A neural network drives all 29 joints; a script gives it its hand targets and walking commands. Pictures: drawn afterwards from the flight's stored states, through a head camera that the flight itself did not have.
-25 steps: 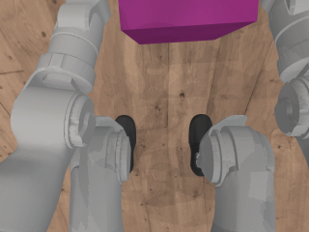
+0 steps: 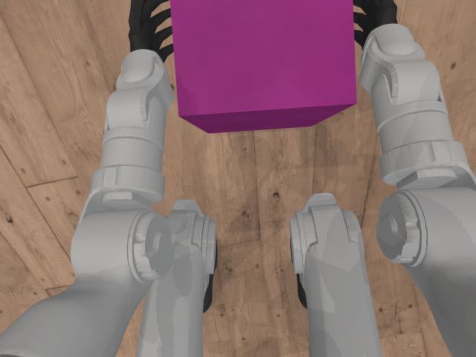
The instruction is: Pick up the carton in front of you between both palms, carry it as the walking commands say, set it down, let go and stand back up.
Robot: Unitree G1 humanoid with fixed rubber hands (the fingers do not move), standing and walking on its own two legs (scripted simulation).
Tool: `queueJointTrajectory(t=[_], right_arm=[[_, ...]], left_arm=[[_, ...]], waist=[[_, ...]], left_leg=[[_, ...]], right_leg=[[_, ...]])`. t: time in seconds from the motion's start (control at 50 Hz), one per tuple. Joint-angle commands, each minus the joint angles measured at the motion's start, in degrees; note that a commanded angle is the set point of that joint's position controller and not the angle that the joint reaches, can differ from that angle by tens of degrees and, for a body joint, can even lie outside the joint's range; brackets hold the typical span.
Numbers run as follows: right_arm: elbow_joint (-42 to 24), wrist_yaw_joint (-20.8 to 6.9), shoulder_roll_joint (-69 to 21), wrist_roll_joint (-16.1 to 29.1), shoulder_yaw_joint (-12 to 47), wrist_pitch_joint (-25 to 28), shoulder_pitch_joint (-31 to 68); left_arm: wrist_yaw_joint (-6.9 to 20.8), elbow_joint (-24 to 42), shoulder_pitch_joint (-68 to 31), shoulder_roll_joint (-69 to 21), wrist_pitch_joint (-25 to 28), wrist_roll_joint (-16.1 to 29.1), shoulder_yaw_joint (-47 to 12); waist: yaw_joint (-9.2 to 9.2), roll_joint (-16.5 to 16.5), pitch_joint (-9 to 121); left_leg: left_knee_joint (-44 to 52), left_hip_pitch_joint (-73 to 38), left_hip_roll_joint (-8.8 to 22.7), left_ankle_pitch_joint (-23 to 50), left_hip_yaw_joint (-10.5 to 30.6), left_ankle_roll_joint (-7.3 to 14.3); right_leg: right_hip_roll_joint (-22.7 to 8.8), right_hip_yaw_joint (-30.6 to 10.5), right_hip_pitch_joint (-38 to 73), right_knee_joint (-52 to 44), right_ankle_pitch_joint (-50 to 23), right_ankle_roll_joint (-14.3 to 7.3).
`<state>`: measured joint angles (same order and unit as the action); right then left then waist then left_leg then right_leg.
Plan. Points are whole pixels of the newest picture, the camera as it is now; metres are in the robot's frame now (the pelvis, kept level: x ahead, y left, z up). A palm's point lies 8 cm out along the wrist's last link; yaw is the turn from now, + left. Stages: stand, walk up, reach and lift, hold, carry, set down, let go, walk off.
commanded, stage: reach and lift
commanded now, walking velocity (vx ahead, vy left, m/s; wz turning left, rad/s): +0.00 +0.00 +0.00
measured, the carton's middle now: (258, 59) +0.54 -0.04 -0.18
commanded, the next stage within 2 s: none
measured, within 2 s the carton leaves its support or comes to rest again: neither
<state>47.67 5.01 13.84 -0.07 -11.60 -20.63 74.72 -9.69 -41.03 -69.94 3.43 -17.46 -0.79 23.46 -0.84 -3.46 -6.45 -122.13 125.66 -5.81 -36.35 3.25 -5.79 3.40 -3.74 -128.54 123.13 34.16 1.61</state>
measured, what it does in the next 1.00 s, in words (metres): rises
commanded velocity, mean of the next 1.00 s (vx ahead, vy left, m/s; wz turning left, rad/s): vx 0.00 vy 0.00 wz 0.00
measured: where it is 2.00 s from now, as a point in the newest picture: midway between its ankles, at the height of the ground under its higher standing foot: (253, 281)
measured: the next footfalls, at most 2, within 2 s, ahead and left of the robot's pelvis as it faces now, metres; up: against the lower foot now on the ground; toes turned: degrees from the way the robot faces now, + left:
none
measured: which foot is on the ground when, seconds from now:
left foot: down 0.00-1.00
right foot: down 0.00-1.00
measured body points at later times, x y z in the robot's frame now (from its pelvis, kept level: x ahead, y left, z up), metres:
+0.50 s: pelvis -0.02 +0.02 +0.12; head +0.24 -0.02 +0.49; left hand +0.51 +0.12 +0.07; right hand +0.49 -0.18 +0.06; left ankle +0.10 +0.14 -0.36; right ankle +0.10 -0.12 -0.36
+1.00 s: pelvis +0.05 +0.01 +0.27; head +0.19 -0.02 +0.69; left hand +0.46 +0.12 +0.23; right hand +0.43 -0.18 +0.22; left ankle +0.10 +0.14 -0.36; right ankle +0.10 -0.12 -0.36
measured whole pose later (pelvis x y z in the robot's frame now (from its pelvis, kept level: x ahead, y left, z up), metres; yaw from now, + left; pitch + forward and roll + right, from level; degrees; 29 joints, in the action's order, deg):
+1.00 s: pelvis +0.05 +0.01 +0.27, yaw -4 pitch +30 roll +1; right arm 35.2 1.4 -4.6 -12.5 -20.9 -20.2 34.9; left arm -3.0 -31.6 -33.1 -8.2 -18.8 -12.0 24.1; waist 0.1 -1.4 13.4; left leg -68.9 71.5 -4.2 -27.0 5.8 -2.4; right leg 3.2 -4.9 -73.5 68.8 24.9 1.3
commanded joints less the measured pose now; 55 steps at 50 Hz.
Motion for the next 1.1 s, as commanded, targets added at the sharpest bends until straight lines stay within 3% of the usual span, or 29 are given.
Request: queueJointTrajectory(t=[0.0, 0.06, 0.14, 0.22, 0.32, 0.38, 0.52, 0.64, 0.72, 0.92, 1.08], right_arm=[[0.00, -16.38, -70.51, 0.19, 15.35, -0.07, 22.94], [2.79, -16.72, -68.96, -3.17, 9.01, 0.32, 24.97], [1.75, -17.27, -67.46, -4.95, 7.27, 0.26, 32.13], [-0.38, -17.40, -67.02, -6.05, 7.24, -0.58, 35.29], [-3.01, -18.45, -69.07, -6.36, 8.32, -1.94, 32.11], [-4.10, -19.46, -70.78, -5.94, 10.22, -2.97, 28.29], [-8.33, -20.84, -75.52, -2.67, 16.29, -3.12, 18.08], [-7.83, -20.35, -78.73, -1.46, 19.19, -1.44, 8.06], [-9.19, -19.10, -79.40, -1.91, 20.81, 0.02, 2.84], [-11.87, -16.12, -79.77, -4.10, 23.35, 2.00, -10.36], [-14.80, -16.40, -80.68, -3.60, 25.93, 1.02, -17.32]], left_arm=[[17.99, 0.58, -36.13, -57.23, -0.76, -0.23, -23.76], [17.95, -3.36, -35.07, -54.99, -0.79, -5.01, -16.96], [17.72, -6.54, -36.14, -54.50, -1.61, -9.15, -11.29], [18.21, -6.26, -37.60, -57.34, -3.31, -9.69, -11.59], [20.40, -1.73, -38.48, -65.68, -5.48, -4.42, -19.89], [21.33, -0.52, -35.42, -68.50, -6.68, -2.41, -23.28], [20.64, 3.22, -23.06, -70.54, -6.20, -1.49, -28.99], [19.74, 2.73, -11.80, -70.21, -3.98, -3.26, -29.38], [19.96, 2.24, -4.93, -70.38, -2.70, -4.09, -29.79], [21.00, 5.11, 5.25, -71.22, -1.13, -3.10, -34.80], [21.19, 6.40, 13.87, -69.87, -2.09, -4.18, -36.40]], waist=[[-2.13, 8.21, 67.33], [0.50, 6.39, 57.50], [3.39, 7.80, 58.30], [2.37, 8.55, 63.94], [-2.70, 3.70, 76.15], [-3.94, 1.52, 79.98], [-2.32, 0.54, 77.05], [0.24, 4.15, 68.69], [1.02, 6.25, 65.20], [-1.30, 4.35, 56.05], [0.03, 2.78, 47.53]], left_leg=[[16.48, -20.01, -4.64, 17.27, -9.00, 4.65], [21.46, -20.68, -4.65, 10.68, -8.99, 5.14], [26.48, -25.53, -4.70, 4.92, -9.16, 6.40], [30.63, -30.90, -4.64, 2.25, -8.48, 6.41], [34.42, -41.26, -4.66, 7.83, -7.51, 3.95], [36.34, -46.29, -4.69, 11.81, -7.87, 2.67], [41.83, -54.45, -4.53, 21.31, -7.25, 2.42], [47.86, -58.71, -4.40, 24.05, -4.98, 3.85], [52.13, -62.35, -4.33, 24.98, -3.81, 4.41], [62.99, -72.79, -3.51, 26.03, -1.37, 4.47], [73.21, -83.27, -2.32, 26.43, 0.18, 5.22]], right_leg=[[4.62, 6.75, 46.79, -20.29, -25.69, 1.11], [5.17, 6.88, 39.44, -24.81, -13.87, 0.06], [5.38, 7.05, 39.74, -29.76, -3.92, -0.54], [5.42, 7.12, 45.45, -33.63, -0.13, -0.69], [5.77, 8.54, 53.00, -35.82, -7.11, -1.33], [5.73, 8.87, 55.52, -37.74, -11.02, -1.62], [5.62, 7.95, 60.61, -41.82, -21.79, -1.13], [5.53, 6.10, 65.72, -47.71, -24.75, -0.16], [5.42, 4.74, 72.31, -52.55, -26.31, 0.47], [4.76, 1.76, 87.34, -64.42, -29.18, -0.73], [3.90, -0.12, 98.76, -73.75, -29.36, -1.25]])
